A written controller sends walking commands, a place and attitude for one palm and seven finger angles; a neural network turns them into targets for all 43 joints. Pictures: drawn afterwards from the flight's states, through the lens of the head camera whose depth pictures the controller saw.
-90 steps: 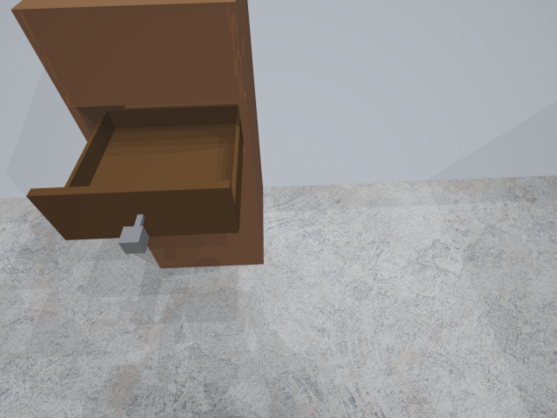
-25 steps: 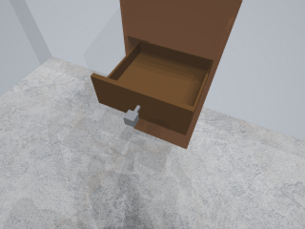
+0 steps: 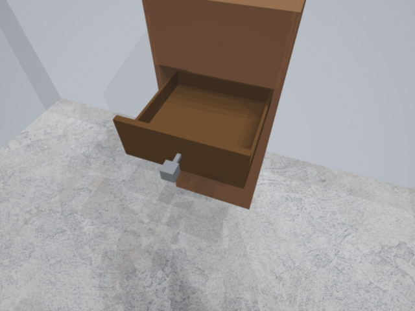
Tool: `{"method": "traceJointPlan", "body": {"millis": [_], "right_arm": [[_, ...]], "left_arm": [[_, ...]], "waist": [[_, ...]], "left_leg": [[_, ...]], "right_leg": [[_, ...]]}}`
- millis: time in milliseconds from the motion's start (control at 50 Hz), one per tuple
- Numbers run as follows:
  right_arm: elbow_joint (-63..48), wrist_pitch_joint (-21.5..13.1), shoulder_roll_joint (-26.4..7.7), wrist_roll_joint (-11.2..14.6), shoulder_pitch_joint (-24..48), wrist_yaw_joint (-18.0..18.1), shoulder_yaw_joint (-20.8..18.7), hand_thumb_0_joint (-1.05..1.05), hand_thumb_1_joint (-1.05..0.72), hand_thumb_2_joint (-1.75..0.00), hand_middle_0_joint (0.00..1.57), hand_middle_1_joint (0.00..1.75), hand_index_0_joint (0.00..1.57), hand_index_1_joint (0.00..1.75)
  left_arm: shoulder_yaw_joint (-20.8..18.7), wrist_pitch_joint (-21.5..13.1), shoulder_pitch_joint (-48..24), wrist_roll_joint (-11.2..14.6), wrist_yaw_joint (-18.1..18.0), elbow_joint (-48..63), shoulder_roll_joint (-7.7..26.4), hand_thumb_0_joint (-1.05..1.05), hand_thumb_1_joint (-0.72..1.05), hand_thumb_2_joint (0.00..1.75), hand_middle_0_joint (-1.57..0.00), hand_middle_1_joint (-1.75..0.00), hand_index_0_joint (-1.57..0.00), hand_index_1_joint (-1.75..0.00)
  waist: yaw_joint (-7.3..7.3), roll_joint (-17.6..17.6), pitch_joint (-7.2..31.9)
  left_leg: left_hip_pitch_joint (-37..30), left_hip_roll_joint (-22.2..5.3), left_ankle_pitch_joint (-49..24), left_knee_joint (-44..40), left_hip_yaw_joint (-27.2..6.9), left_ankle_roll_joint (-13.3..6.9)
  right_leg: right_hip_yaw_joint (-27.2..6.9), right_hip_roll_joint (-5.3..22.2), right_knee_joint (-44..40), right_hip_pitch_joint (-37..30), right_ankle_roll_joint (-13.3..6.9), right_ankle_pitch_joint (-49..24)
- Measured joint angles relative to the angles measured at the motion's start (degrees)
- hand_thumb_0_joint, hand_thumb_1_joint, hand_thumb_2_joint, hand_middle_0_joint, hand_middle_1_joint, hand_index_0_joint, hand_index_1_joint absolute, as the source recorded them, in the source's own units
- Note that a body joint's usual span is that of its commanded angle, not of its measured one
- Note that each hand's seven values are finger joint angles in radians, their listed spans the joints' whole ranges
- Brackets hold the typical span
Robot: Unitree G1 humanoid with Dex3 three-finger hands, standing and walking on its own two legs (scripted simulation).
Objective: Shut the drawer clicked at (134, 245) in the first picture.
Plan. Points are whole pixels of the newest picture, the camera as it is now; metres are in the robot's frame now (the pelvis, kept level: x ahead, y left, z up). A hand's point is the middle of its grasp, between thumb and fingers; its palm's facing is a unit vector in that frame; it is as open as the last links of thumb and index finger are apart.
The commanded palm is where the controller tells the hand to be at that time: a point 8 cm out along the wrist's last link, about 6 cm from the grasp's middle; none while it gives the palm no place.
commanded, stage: look at it before walking up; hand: left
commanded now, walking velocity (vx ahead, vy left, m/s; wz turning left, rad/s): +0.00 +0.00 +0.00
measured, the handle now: (173, 165) +0.48 +0.12 -0.07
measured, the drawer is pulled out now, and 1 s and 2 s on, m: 0.29 0.29 0.29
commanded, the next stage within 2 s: turn to face it in 0.44 s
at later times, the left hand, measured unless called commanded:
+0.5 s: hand out of the picture -0.03 +0.15 -0.18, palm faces +0.06 -0.98 -0.17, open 7.4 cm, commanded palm none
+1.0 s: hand out of the picture +0.04 +0.18 -0.18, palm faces -0.07 -0.95 -0.29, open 7.4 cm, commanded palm none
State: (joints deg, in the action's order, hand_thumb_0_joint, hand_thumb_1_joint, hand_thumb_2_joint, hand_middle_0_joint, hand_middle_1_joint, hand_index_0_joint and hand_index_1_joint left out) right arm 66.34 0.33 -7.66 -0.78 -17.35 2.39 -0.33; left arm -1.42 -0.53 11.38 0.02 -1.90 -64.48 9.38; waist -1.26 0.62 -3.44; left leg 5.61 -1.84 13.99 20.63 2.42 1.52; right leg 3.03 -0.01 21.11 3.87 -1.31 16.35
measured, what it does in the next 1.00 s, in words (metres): stands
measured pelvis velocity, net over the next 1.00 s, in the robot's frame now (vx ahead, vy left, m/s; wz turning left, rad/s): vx -0.04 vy -0.03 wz -0.15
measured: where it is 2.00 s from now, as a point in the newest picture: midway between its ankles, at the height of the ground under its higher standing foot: outside the picture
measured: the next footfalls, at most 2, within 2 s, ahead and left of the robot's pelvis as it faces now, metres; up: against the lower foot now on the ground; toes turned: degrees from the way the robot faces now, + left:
left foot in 1.62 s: +0.11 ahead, +0.08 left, +0.00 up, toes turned -11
right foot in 1.92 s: +0.09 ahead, -0.15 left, +0.00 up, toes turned -18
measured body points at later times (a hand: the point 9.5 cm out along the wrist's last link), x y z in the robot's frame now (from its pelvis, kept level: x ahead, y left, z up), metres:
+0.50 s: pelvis -0.01 -0.01 +0.00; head +0.01 -0.01 +0.45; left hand -0.04 +0.21 -0.16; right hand -0.02 -0.22 -0.16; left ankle -0.03 +0.13 -0.74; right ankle -0.05 -0.10 -0.74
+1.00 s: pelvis -0.04 -0.03 -0.02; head +0.01 -0.06 +0.42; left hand +0.04 +0.23 -0.16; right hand -0.04 -0.27 -0.19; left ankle -0.03 +0.13 -0.74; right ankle -0.06 -0.10 -0.75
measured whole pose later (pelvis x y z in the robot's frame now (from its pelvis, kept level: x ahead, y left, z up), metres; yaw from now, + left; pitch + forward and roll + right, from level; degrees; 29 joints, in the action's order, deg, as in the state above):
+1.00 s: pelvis -0.04 -0.03 -0.02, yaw -8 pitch +0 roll +2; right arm 59.2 1.9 -11.1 -1.5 -11.8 3.0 -3.9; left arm -5.9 2.6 9.9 -1.5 0.4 -58.1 11.7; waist 0.8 1.5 -7.3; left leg 14.1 -7.0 19.0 34.3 8.9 3.5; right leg 1.6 -1.9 37.8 16.4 -3.4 21.4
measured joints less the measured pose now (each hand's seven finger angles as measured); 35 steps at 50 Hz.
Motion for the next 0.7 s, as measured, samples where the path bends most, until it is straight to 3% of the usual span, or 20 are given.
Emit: {"method": "traceJointPlan", "body": {"millis": [580, 700], "right_arm": [[-1.25, -0.16, 0.17, 0.1, 2.02, 0.34, -0.36, 0.0, -0.91, -0.9, 0.2, 0.3, 0.2, 0.3], [-2.29, 0.83, -0.06, 0.03, 2.98, 0.55, -1.18, 0.0, -0.91, -0.9, 0.2, 0.3, 0.2, 0.3]], "left_arm": [[0.53, 0.23, 4.4, -0.34, 0.15, -2.34, -2.41, 0.01, 0.91, 0.9, -0.2, -0.3, -0.2, -0.29], [-0.84, 1.28, 3.64, -0.61, 0.62, -1.09, -2.04, 0.01, 0.91, 0.9, -0.2, -0.3, -0.2, -0.29]], "waist": [[1.32, -0.43, -0.48], [1.72, -0.14, -1.48]], "left_leg": [[1.59, -0.77, -0.99, 0.88, -0.58, 0.47], [3.46, -1.81, 0.57, 4.23, 0.9, 0.69]], "right_leg": [[0.54, -0.75, 0.26, 1.18, -0.63, -1.15], [-0.97, -1.57, 3.43, 3.72, -0.94, -0.39]]}}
